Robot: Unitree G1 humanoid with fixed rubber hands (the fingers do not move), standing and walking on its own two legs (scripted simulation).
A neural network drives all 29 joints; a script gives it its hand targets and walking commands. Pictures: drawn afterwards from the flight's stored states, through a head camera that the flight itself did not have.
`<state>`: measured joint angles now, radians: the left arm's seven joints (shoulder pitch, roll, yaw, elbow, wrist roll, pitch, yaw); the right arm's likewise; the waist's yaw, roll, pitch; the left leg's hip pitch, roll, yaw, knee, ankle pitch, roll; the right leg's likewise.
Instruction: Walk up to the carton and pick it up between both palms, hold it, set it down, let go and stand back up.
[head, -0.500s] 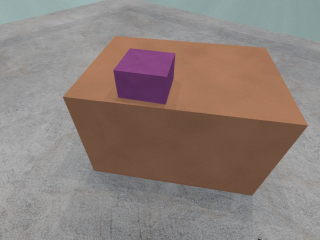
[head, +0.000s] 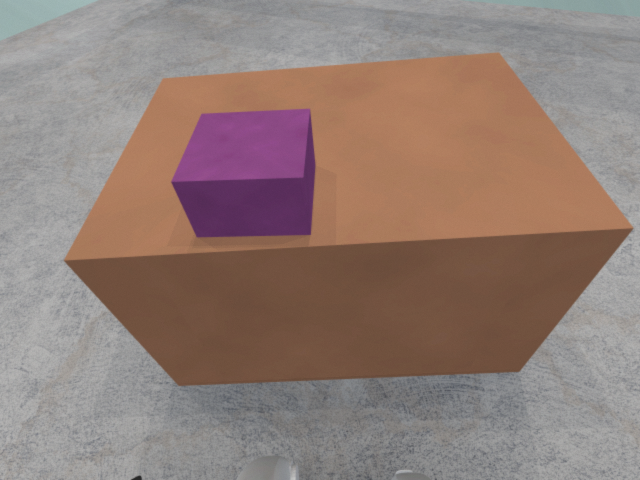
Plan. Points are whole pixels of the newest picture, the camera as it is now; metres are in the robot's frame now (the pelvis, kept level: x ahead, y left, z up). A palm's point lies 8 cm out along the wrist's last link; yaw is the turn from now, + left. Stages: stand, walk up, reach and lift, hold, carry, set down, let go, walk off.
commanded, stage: walk up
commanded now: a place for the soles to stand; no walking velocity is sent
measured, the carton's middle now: (254, 172) +0.69 +0.14 -0.01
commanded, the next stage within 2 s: none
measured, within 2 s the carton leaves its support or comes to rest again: neither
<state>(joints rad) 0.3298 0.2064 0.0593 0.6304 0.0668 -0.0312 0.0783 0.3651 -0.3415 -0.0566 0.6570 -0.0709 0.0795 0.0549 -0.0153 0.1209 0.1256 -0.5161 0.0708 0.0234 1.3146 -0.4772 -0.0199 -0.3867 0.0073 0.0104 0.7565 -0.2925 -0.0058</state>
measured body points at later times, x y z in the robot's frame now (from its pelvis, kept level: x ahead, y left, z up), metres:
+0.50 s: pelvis +0.14 +0.13 -0.01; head +0.15 +0.09 +0.44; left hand +0.31 +0.38 -0.08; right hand +0.16 -0.15 -0.15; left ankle +0.13 +0.24 -0.67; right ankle +0.20 +0.02 -0.71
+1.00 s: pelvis +0.21 +0.21 +0.00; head +0.26 +0.22 +0.44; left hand +0.38 +0.47 -0.11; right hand +0.33 -0.07 -0.09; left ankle +0.29 +0.34 -0.70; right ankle +0.20 +0.09 -0.71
